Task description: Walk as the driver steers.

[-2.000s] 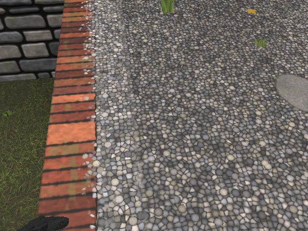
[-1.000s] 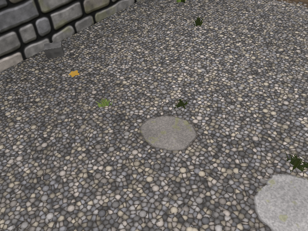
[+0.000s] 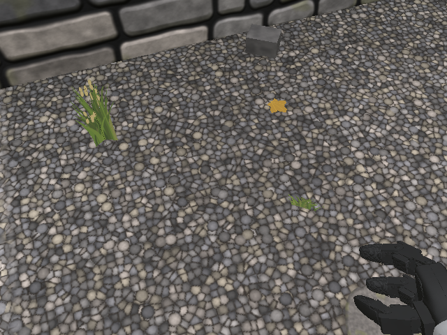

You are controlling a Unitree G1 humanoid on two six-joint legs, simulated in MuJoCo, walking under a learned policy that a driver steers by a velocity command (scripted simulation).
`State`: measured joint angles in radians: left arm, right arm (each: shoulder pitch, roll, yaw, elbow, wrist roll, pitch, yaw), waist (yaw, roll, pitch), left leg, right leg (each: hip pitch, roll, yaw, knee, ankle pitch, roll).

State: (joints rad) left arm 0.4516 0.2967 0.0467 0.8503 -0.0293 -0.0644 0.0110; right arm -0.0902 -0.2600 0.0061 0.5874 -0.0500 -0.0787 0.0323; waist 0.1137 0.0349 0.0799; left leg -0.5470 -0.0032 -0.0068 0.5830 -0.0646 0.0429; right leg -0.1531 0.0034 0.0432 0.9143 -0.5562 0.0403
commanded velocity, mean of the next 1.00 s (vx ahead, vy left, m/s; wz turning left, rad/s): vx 0.06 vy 0.00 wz -0.87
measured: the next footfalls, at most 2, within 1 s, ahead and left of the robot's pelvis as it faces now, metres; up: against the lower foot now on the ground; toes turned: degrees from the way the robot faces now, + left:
right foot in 0.36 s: +0.16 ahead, -0.16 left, +0.00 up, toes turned -24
left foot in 0.86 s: +0.31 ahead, -0.02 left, +0.00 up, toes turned -55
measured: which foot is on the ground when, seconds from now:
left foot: down 0.00-0.38, up 0.40-0.84, down 0.86-1.00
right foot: up 0.00-0.34, down 0.36-0.86, up 0.88-1.00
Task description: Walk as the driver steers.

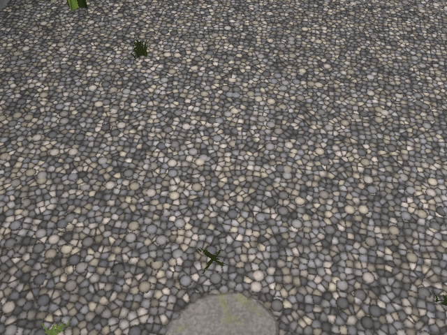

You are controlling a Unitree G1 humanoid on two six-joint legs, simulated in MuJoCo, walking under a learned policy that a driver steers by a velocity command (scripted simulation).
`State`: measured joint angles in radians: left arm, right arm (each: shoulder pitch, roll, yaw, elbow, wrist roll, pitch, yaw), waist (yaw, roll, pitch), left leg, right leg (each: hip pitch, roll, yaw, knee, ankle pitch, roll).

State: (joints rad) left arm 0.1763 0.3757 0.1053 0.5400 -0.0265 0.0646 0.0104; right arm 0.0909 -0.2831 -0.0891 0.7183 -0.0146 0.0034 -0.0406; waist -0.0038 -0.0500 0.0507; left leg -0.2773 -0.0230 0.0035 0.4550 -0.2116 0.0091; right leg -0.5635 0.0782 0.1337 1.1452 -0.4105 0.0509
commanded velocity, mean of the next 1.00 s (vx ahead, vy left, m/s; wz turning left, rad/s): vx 0.00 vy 0.00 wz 0.12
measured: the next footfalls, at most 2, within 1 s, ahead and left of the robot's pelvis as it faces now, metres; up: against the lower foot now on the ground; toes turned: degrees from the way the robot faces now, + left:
right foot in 0.28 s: +0.03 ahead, -0.17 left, +0.00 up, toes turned -18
left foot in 0.80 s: +0.07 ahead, +0.06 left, +0.00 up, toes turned +10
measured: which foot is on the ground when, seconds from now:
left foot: down 0.00-0.28, up 0.30-0.78, down 0.80-1.00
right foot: up 0.00-0.26, down 0.28-0.80, up 0.82-1.00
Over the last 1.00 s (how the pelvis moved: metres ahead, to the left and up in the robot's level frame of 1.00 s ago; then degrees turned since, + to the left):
0.18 -0.05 0.02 -54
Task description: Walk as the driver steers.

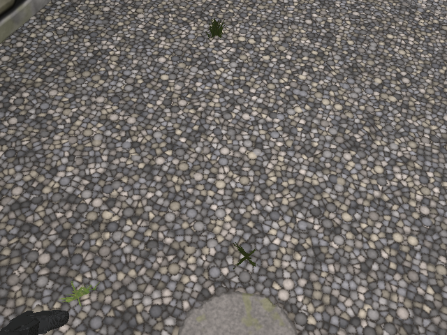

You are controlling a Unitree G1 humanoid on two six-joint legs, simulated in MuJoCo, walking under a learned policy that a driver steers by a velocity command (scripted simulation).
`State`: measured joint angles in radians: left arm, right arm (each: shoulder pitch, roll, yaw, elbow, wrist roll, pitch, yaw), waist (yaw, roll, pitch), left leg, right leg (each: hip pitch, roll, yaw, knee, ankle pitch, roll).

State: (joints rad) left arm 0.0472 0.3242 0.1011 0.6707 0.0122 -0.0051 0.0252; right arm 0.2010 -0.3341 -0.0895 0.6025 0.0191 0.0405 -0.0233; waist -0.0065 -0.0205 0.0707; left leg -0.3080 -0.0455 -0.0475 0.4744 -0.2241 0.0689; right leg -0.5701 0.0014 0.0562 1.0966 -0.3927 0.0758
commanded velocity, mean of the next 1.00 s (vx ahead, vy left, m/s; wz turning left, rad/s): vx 0.73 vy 0.00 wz -0.27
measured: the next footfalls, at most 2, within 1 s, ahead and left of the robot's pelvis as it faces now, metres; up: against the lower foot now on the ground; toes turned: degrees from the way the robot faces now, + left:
right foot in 0.40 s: +0.21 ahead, -0.17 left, +0.00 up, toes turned -10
left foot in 0.84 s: +0.70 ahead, -0.17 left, +0.00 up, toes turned -24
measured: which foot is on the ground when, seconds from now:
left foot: down 0.00-0.42, up 0.44-0.82, down 0.84-1.00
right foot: up 0.00-0.38, down 0.40-0.86, up 0.88-1.00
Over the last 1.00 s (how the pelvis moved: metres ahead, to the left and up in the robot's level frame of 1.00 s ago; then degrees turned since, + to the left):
0.04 -0.02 0.00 13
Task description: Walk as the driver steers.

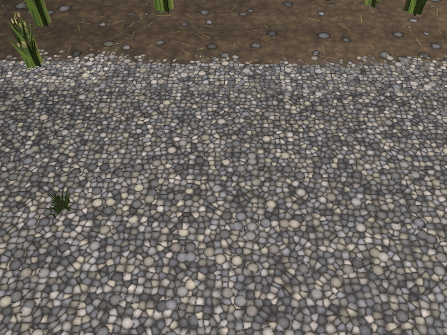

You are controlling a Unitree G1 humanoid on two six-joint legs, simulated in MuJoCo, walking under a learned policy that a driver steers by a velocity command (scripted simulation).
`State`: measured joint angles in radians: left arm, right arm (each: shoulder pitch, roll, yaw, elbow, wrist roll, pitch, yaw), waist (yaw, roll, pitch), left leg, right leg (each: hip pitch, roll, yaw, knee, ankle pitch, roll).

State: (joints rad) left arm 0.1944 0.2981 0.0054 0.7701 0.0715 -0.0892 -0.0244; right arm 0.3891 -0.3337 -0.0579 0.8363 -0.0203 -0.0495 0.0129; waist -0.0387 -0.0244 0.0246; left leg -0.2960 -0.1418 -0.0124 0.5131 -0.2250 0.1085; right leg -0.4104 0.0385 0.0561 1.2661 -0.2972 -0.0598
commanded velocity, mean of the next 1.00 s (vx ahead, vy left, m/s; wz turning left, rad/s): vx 0.54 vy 0.00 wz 0.42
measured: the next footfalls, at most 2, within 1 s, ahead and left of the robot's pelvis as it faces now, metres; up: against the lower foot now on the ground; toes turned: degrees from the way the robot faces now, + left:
right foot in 0.26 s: +0.46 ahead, -0.15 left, +0.00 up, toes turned +14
left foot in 0.62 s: +0.71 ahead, +0.18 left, +0.00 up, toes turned +22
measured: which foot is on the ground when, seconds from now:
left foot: down 0.00-0.24, up 0.26-0.60, down 0.62-1.00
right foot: up 0.00-0.24, down 0.26-0.62, up 0.64-0.98, down 1.00-1.00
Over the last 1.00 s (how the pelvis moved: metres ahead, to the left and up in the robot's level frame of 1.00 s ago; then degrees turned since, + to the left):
0.61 -0.21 -0.01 -19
